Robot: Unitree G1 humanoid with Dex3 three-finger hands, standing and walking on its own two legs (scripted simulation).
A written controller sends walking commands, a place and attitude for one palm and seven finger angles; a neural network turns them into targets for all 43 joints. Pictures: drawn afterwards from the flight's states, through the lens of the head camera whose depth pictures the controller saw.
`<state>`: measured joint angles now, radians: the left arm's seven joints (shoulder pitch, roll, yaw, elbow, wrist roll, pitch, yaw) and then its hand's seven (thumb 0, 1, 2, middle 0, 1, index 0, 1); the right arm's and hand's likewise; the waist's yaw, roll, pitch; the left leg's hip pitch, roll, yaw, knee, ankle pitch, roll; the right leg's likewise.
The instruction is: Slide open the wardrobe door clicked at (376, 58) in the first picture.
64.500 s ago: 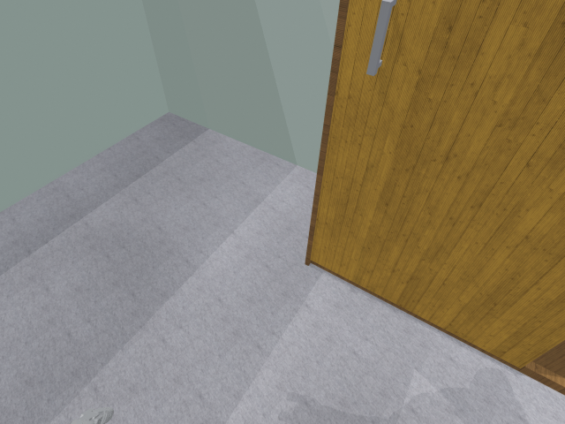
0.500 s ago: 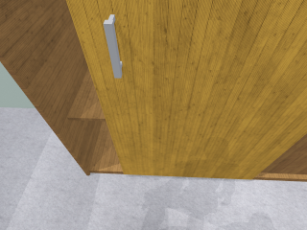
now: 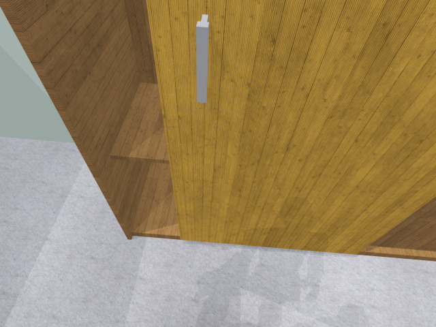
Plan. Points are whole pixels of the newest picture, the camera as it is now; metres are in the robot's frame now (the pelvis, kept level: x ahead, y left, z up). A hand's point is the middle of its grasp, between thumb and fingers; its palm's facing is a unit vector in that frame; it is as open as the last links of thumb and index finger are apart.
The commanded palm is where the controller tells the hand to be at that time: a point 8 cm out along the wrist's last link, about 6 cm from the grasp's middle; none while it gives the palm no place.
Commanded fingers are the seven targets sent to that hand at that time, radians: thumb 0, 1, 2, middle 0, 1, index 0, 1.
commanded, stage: come to a stop and stand still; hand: left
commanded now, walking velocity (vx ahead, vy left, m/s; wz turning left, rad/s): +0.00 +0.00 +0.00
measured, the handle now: (203, 61) +0.52 +0.08 +0.21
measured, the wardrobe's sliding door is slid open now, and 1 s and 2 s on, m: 0.23 0.23 0.23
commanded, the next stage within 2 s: look again from close up in 0.58 s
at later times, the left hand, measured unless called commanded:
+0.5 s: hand out of the picture +0.01 +0.18 -0.17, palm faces -0.03 -0.97 -0.22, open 7.3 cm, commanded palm none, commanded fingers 0.00 0.90 0.90 -0.20 -0.30 -0.20 -0.30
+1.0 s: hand out of the picture +0.02 +0.18 -0.17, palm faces -0.03 -0.98 -0.21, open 7.3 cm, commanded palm none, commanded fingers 0.00 0.90 0.90 -0.20 -0.30 -0.20 -0.30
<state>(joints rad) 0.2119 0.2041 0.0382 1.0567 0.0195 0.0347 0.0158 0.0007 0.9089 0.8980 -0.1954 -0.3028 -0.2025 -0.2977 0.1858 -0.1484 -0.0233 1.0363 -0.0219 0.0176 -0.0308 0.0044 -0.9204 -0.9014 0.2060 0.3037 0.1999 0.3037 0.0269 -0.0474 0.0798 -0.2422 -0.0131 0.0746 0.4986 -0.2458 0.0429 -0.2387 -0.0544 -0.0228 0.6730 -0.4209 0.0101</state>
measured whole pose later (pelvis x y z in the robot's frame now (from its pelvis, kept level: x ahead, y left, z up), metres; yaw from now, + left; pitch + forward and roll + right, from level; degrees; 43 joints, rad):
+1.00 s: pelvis +0.00 -0.01 +0.00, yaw -2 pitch -1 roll +0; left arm 0.25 0.21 -0.01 1.08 0.02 -0.01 0.02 0.00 0.91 0.90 -0.20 -0.30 -0.20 -0.30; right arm 0.20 -0.21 0.01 1.09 -0.01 -0.02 -0.01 0.01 -0.90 -0.90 0.20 0.30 0.20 0.30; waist 0.01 -0.02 0.04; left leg -0.22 0.01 0.10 0.47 -0.24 0.03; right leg -0.16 -0.03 0.01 0.48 -0.31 0.02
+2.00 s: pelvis -0.03 -0.04 -0.05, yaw +4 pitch +5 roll -2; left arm 0.41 0.27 0.31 0.03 -0.35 -0.46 -0.36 0.01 0.47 0.71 -0.23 -0.58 -0.23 -0.58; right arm 0.23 -0.29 -0.01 0.59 0.04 -0.28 -0.09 0.01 -0.90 -0.90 0.20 0.30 0.20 0.30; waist 0.06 0.00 -0.06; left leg -0.63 0.05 -0.04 0.93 -0.38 -0.02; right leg -0.50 0.01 -0.12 0.89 -0.48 -0.04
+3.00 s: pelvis -0.03 -0.01 +0.00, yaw +3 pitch -5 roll -1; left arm -0.16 0.52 0.49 0.03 -0.37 0.21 -0.47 -0.02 -0.49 0.30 -0.30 -1.20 -0.31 -1.19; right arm 0.21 -0.24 0.12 0.63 0.09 -0.23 -0.10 0.02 -0.90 -0.90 0.21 0.30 0.20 0.30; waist 0.08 0.04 -0.02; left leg -0.23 0.01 0.01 0.49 -0.19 0.01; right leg -0.10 -0.01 -0.08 0.44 -0.26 0.00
